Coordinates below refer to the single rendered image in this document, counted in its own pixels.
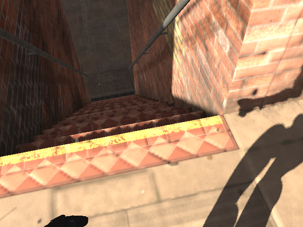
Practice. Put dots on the stairs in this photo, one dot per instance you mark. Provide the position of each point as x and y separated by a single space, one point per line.
110 117

